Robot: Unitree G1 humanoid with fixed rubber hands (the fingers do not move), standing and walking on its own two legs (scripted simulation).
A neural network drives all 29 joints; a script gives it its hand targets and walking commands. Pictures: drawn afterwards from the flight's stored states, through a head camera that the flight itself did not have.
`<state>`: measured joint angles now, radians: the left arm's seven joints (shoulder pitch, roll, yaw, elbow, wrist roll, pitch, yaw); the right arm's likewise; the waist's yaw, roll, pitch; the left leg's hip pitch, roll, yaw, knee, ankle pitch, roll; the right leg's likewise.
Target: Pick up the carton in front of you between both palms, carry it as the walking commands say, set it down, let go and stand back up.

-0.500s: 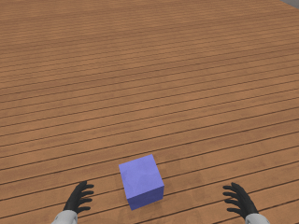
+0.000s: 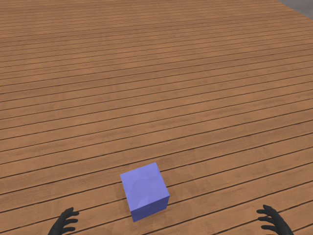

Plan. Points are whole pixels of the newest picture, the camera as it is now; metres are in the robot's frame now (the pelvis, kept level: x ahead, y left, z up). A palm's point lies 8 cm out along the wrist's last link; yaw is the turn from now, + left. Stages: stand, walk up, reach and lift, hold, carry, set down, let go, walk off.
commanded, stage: stand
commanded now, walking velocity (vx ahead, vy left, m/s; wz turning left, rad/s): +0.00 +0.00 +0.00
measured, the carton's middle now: (144, 192) +0.43 +0.07 -0.65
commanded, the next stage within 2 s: none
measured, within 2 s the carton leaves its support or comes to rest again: neither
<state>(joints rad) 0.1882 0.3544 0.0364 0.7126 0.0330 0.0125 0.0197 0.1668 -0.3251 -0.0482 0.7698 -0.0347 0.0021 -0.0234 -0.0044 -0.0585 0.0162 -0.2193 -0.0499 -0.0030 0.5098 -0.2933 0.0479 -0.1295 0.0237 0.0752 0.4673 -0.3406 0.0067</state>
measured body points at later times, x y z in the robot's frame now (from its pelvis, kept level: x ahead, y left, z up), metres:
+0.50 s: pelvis -0.01 +0.00 +0.01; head -0.01 +0.02 +0.46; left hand +0.11 +0.30 -0.11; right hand +0.11 -0.30 -0.09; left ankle -0.02 +0.09 -0.74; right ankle -0.06 -0.13 -0.74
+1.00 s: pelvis -0.02 +0.00 +0.01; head -0.03 +0.02 +0.46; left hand +0.08 +0.31 -0.12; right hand +0.08 -0.32 -0.09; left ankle -0.02 +0.09 -0.74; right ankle -0.06 -0.13 -0.74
